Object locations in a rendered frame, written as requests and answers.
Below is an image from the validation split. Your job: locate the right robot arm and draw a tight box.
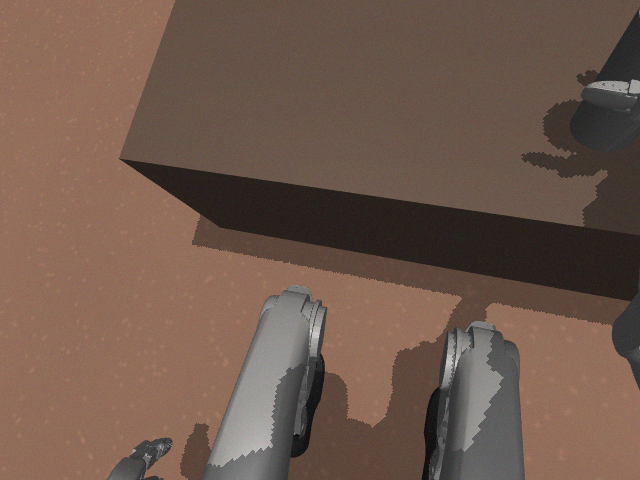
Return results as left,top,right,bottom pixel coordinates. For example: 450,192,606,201
612,269,640,390

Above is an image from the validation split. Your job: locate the left robot foot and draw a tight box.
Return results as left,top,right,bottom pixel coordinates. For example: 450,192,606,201
290,353,325,458

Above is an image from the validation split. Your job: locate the right robot hand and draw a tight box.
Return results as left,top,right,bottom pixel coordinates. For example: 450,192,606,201
581,80,640,121

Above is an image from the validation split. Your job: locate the bottle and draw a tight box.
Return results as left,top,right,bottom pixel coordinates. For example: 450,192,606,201
570,8,640,152

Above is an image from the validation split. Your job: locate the left robot hand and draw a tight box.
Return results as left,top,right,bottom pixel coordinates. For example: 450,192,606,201
107,438,173,480

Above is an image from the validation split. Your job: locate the right robot foot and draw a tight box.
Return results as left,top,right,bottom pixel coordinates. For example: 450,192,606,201
422,387,441,480

